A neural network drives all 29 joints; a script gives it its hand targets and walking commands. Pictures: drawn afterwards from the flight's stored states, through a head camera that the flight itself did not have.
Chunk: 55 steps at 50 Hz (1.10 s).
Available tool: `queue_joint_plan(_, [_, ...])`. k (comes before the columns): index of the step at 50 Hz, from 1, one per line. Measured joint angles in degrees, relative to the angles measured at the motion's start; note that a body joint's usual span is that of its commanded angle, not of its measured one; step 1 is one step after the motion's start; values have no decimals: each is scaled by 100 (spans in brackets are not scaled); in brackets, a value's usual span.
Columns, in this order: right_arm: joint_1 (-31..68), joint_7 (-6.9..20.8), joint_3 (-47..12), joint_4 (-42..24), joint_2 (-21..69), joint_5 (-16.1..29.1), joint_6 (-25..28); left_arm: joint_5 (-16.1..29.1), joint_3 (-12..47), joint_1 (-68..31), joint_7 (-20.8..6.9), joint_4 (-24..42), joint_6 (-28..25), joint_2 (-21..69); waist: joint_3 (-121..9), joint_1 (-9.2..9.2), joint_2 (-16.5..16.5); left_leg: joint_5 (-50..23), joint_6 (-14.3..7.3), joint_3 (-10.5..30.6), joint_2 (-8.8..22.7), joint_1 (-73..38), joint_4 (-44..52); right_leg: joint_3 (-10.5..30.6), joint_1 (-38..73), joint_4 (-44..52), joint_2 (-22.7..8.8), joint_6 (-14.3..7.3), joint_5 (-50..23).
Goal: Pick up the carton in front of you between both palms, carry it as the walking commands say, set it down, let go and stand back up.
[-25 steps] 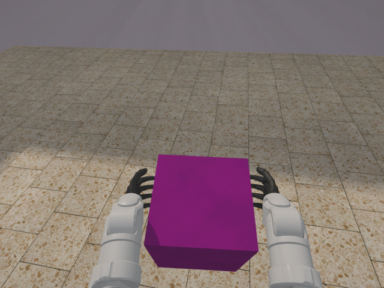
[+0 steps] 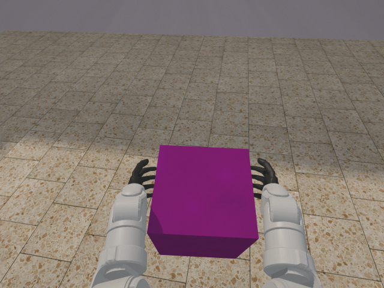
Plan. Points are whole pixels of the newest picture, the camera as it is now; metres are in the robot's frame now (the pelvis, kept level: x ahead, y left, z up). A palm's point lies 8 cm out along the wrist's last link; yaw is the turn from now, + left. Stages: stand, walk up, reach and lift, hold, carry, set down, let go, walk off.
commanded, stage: set down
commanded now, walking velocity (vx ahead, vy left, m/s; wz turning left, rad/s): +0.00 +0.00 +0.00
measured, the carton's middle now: (200, 206) +0.33 +0.00 -0.06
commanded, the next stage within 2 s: none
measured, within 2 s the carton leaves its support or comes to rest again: neither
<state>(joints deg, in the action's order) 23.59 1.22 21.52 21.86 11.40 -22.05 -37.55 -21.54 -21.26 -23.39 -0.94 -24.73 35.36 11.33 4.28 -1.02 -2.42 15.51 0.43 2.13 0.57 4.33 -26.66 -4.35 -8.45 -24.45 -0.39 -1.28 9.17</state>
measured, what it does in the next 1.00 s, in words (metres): lowers itself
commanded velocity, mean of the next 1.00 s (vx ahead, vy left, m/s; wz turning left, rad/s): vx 0.00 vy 0.00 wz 0.00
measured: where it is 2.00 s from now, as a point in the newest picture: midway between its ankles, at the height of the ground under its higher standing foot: outside the picture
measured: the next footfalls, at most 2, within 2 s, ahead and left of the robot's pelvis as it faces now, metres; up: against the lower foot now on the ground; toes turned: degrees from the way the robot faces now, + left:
none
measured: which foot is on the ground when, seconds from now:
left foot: down 0.00-1.00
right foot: down 0.00-1.00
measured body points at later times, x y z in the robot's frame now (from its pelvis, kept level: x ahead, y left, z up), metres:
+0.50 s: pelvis -0.04 +0.02 -0.09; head +0.18 +0.00 +0.30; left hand +0.38 +0.14 -0.17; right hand +0.36 -0.16 -0.17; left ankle +0.00 +0.13 -0.74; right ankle +0.06 -0.11 -0.74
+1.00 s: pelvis -0.07 +0.01 -0.23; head +0.20 +0.00 +0.13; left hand +0.44 +0.13 -0.32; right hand +0.38 -0.16 -0.32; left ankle +0.00 +0.13 -0.74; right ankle +0.05 -0.11 -0.74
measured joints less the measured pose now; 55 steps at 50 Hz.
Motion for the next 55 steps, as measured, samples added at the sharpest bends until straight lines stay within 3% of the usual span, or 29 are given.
queue_joint_plan(5, [530,1,641,468,119,-422,639,-433,-602,-558,37,-509,-648,194,82,-64,-16,190,-45,-66,-65,821,-575,77,-826,-533,-68,63,141])
queue_joint_plan(9, [732,13,812,629,75,-486,1276,-483,-720,-799,52,-710,-1267,185,142,-95,14,276,-94,-172,-117,1786,-1031,193,-1822,-975,-119,114,181])
queue_joint_plan(16, [835,-158,636,623,-65,78,2347,56,-418,-907,278,-708,-2320,5,221,-142,71,399,-157,-322,-186,3824,-1937,362,-3880,-1822,-187,177,220])
queue_joint_plan(20, [884,-320,423,485,-159,518,2656,570,-82,-972,448,-622,-2638,-178,-33,-188,19,536,-166,-290,-237,5089,-2608,512,-5109,-2448,-167,267,360])
queue_joint_plan(26, [1216,-407,501,264,-128,756,2563,908,-14,-1379,491,-551,-2547,-356,-708,-160,24,784,-125,-188,-305,6642,-3597,606,-6627,-3429,-129,311,637])
queue_joint_plan(36, [1885,-379,972,312,80,330,1986,528,-459,-2296,43,-1025,-1945,-715,-1349,-197,-29,1131,-58,-72,-278,8241,-4817,493,-8195,-4567,-80,229,929])
queue_joint_plan(55, [2714,-1126,950,456,-62,852,2027,861,115,-3736,71,-1976,-1956,-1577,-1372,-213,21,1630,-30,-88,-287,10749,-6999,524,-10739,-6644,-24,278,1288])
